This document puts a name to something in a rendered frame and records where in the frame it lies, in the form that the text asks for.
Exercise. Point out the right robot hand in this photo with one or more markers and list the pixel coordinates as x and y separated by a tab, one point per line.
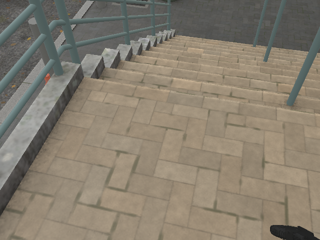
292	233

